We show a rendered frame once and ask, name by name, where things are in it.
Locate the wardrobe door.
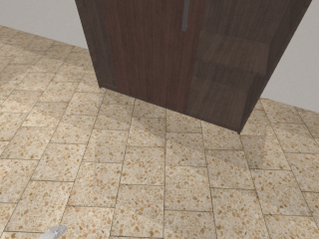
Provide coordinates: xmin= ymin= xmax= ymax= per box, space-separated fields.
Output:
xmin=101 ymin=0 xmax=206 ymax=113
xmin=82 ymin=0 xmax=118 ymax=87

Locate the left robot hand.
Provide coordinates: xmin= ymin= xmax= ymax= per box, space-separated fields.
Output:
xmin=39 ymin=225 xmax=67 ymax=239

